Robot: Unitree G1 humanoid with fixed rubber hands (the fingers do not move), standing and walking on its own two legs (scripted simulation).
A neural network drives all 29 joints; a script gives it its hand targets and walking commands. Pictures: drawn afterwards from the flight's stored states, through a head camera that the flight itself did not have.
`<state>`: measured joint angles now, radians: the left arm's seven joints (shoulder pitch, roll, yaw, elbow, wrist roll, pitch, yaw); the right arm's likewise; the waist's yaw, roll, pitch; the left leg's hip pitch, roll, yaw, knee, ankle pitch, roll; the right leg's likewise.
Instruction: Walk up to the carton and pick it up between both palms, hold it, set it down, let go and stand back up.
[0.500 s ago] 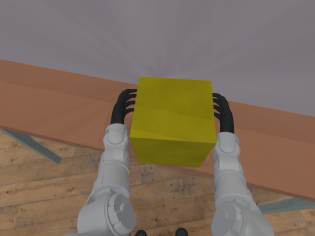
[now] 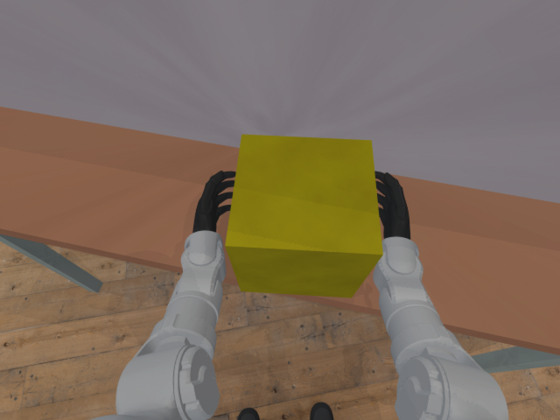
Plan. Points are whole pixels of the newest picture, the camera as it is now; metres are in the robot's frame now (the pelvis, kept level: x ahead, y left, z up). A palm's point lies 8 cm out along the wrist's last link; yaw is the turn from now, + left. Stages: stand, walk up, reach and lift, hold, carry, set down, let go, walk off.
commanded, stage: set down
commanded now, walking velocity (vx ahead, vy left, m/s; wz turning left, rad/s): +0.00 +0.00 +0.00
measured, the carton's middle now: (300, 222) +0.39 +0.00 -0.01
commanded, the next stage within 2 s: none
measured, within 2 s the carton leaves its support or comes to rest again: neither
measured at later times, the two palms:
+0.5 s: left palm (181, 221) +0.39 +0.18 +0.00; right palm (434, 230) +0.37 -0.20 +0.00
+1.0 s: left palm (165, 182) +0.41 +0.18 +0.07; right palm (456, 197) +0.39 -0.21 +0.07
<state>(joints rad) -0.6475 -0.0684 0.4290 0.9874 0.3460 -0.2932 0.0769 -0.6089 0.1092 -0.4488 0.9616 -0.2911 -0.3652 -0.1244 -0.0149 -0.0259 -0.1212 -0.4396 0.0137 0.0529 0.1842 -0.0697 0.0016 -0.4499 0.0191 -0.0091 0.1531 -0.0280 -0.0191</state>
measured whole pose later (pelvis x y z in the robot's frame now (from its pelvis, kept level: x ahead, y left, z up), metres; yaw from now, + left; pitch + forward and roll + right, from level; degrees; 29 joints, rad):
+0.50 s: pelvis -0.02 +0.01 -0.01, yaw -1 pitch +22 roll +0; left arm -0.79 0.17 0.10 1.36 -0.12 -0.43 0.08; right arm -0.75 -0.19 -0.08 1.30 0.19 -0.40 -0.05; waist -0.02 0.00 -0.23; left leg -0.65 0.02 0.07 0.42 -0.16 0.02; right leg -0.66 0.02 0.02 0.38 -0.10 0.00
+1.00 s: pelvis -0.03 -0.01 -0.01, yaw +0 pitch +18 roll +0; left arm -0.86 0.26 0.06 1.20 -0.22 -0.24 0.01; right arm -0.78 -0.22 0.01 1.06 0.26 -0.16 -0.11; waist -0.03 -0.01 -0.23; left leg -0.56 0.02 0.04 0.35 -0.11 -0.01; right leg -0.58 0.03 0.01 0.33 -0.07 -0.03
